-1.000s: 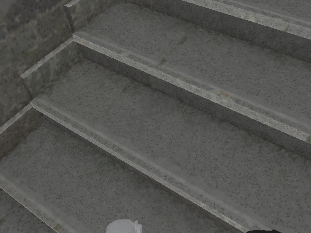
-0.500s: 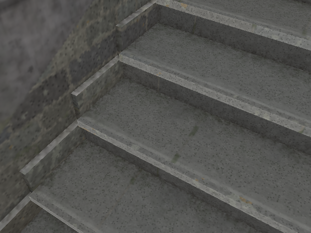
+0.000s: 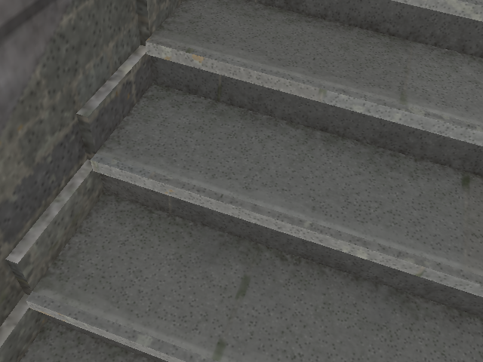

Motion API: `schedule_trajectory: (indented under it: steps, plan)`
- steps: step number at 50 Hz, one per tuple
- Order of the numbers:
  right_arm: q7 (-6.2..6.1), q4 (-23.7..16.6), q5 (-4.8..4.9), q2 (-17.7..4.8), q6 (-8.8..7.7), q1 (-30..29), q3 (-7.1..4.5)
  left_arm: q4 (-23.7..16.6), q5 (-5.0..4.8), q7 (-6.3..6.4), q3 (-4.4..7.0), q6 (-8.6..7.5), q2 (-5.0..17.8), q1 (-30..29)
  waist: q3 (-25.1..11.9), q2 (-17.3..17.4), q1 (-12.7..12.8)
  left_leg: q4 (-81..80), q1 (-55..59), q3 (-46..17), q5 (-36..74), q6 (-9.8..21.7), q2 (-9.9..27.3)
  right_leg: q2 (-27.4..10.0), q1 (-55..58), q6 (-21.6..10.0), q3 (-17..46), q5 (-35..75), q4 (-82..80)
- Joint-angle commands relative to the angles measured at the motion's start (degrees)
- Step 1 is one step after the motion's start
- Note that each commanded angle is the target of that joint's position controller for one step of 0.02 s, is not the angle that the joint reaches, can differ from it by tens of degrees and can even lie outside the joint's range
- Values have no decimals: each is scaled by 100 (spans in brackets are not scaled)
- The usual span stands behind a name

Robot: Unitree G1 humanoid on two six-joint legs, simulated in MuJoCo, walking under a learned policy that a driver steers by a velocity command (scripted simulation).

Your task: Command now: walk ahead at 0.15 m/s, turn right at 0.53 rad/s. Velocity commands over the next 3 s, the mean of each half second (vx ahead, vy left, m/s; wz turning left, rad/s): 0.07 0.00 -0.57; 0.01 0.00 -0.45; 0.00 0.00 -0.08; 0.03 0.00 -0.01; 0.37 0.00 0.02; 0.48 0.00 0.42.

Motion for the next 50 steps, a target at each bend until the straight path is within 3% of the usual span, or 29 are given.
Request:
schedule_trajectory:
  steps: [1, 3, 6, 8, 10, 11, 14, 16, 17, 19, 20, 21, 22, 23, 25, 26, 28, 30, 34, 37, 39, 41, 42, 44, 46, 47, 48, 49, 50]
  plan:
    - [-112, -982, -199, -49, 169, 57, 61, -146, 107, 101, 102, -230, 197, 152, 256, 956, -393, 1140, -1696, -527, -573, 72, -34, -1597, 428, -827, 3806, 1513, -3110]
    - [-177, -1148, -234, 29, 323, 161, 111, -139, 97, 18, 76, -394, 217, 244, 41, 204, -464, 1593, -2030, -385, -328, 102, -97, -1365, 537, -706, 3129, 2116, -3092]
    - [-131, -1636, -328, -45, 350, -541, 166, -71, -2, -27, 140, -435, 492, 620, -122, 22, -432, 250, -2271, -433, 396, 11, 164, -829, 908, -231, 2448, 1565, -3182]
    - [-57, -1937, -287, -195, 406, -1026, 179, -357, -34, 108, 183, -317, 661, 517, -254, -8, -266, -1360, -1930, -18, 365, -258, 132, -710, 1223, -297, 2447, 2795, -3196]
    - [-28, -2017, -96, -185, 437, -1500, 197, -567, 79, 176, 294, -309, 884, 986, -574, -179, 185, -2509, -1589, 198, 111, -375, 45, -1032, 2036, -94, 2793, 3806, -3478]
    - [-55, -2022, -81, -121, 431, -1399, 208, -662, 201, 216, 325, -304, 924, 871, -857, -514, 148, -2456, -1480, 125, 75, -338, 52, -1192, 2371, -151, 2934, 4070, -3271]
    - [-120, -2135, -136, -264, 510, -1524, 149, -871, 235, 196, 423, -330, 977, 1088, -932, -591, 335, -2958, -1626, -34, -303, -195, 2, -1409, 3239, -83, 3390, 4040, -2966]
    - [-138, -2205, -123, -376, 462, -1568, 93, -1047, 198, 215, 479, -307, 1052, 906, -908, -605, 270, -2887, -1609, -377, -519, -58, 16, -1716, 3473, -200, 3786, 4637, -2802]
    - [-176, -2224, -35, -415, 430, -1514, 67, -1182, 135, 177, 463, -316, 969, 709, -823, -668, 204, -3198, -1213, -422, -716, -44, 6, -1724, 3285, -151, 3773, 5185, -2756]
    - [-239, -2187, 89, -418, 399, -1164, 25, -1322, -36, 71, 448, -307, 926, 351, -704, -724, -185, -5068, 358, -46, -573, -66, -235, -1196, 2631, 289, 3318, 5680, -2587]
    - [-321, -2090, 60, -424, 380, -834, -19, -1415, -99, 28, 413, -307, 860, 129, -815, -675, -434, -6181, 1292, 39, 233, -64, -179, -939, 2440, 465, 3222, 5116, -2170]
    - [-410, -2022, -95, -644, 327, -620, -83, -1486, -174, -37, 353, -342, 601, 131, -864, 60, -460, -6507, 2280, -695, 1121, 123, 548, -606, 1532, 738, 2782, 3187, -1001]
    - [-404, -2068, -123, -997, 293, -605, -58, -1500, -10, -14, 242, -312, 21, 910, -912, 1592, 87, -6011, 3148, -2058, 5097, 455, 2106, 118, 156, 962, 2107, -1221, 288]
    - [-399, -2045, -108, -1098, 355, -236, -166, -1442, 58, -33, 414, -183, 710, 1250, -1653, 1515, 100, -6283, 2818, -3153, 5020, 1118, 2701, -1, 42, 1264, 1851, -1872, 1132]
    - [-357, -2251, -141, -500, 363, -893, -23, -1299, 223, -77, 410, -71, 776, 829, -902, 685, 182, -6534, 2005, -2420, 1681, 1123, 1950, -372, -223, 1439, 1736, -877, 2046]
    - [-347, -2270, -135, -400, 359, -1164, 19, -1316, 241, -145, 400, -22, 703, 662, -564, 736, 297, -6620, 1603, -1873, 724, 1009, 1581, -486, -295, 1496, 1681, -485, 2209]
    - [-331, -2141, -101, -458, 326, -1210, -36, -1312, 187, -287, 392, 135, 599, 603, -383, 784, 283, -6637, 1172, -1048, 485, 1017, 1202, -480, -101, 1563, 1425, 58, 2278]
    - [-360, -1992, -15, -543, 226, -1046, -30, -1344, 163, -270, 384, 278, 700, 527, -473, 467, 283, -6551, 1385, -928, 1187, 1016, 1355, -362, -199, 1590, 1387, 148, 2073]
    - [-345, -1933, -7, -865, 133, -733, -211, -1417, 185, -304, 383, 336, 750, 50, -298, 872, -54, -6857, 1556, -882, 109, 1126, 1777, -476, -623, 1449, 1329, 380, 2151]
    - [-366, -1962, 25, -706, 107, -864, -188, -1433, 278, -291, 379, 341, 707, -18, -287, 814, -50, -6921, 1490, -796, -494, 1153, 1875, -627, -655, 1389, 1395, 689, 1953]
    - [-345, -1901, 8, -757, 95, -798, -198, -1411, 214, -355, 300, 296, 510, -75, -352, 724, -74, -6856, 1656, -572, -498, 1028, 1854, -773, -389, 1295, 1303, 717, 951]
    - [-355, -1960, -10, -856, 120, -1065, -221, -1384, 64, -388, 174, 295, 251, 48, -558, 1155, 58, -6724, 1570, -66, 467, 943, 1584, -906, 708, 1225, 971, 238, -590]
    - [-343, -1898, -49, -928, 180, -957, -252, -1391, -62, -403, 156, 294, 213, 61, -634, 1329, -39, -6634, 1595, 86, 880, 972, 1566, -761, 1206, 1145, 685, -385, -1345]
    - [-289, -1641, 1, -1135, 274, -576, -356, -1315, -111, -388, 123, 263, 177, 166, -746, 1427, -93, -6268, 1849, 153, 1707, 972, 1586, -608, 1811, 1012, 210, -166, -2663]
    - [-190, -1383, 25, -994, 368, -226, -378, -1078, -41, -356, 118, 111, 215, 507, -575, 1088, -37, -5711, 1544, 298, 1961, 740, 1383, -621, 2516, 904, 313, 895, -3847]
    - [-117, -1344, 56, -714, 354, -228, -333, -1099, 116, -336, 165, -27, 378, 701, -457, 391, 74, -4767, 877, 536, 1088, 432, 1133, -1097, 3071, 892, 1107, 1722, -4103]
    - [-69, -1639, 102, -99, 394, -373, -117, -1319, 216, -204, 195, -122, 776, 699, -781, -1373, 95, -3934, -232, 719, -1591, -132, 446, -2776, 3411, 201, 3195, 4288, -4197]
    - [-130, -1402, 56, -352, 480, -221, -212, -1382, 218, -68, 210, -135, 525, 1078, -1302, -1226, 440, -2641, 551, 78, -2043, -234, 425, -3184, 2811, -613, 3313, 4281, -4378]
    - [-107, -1302, 91, -363, 520, -344, -236, -1418, 248, -26, 104, -144, 234, 687, -1022, -828, 158, -1795, 443, -156, -1764, -312, 418, -2951, 2563, -793, 2990, 3716, -4367]
Next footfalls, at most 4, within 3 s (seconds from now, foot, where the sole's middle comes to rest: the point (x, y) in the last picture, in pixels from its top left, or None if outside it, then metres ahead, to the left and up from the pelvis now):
0.42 left None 0.29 0.15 -0.68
0.94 right None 0.20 -0.05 -0.68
1.28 left None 0.25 0.19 -0.68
2.40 right None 0.40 -0.33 -0.53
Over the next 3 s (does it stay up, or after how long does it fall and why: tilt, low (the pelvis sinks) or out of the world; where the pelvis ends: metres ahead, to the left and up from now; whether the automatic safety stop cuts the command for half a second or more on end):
stays up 0.57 -0.34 0.26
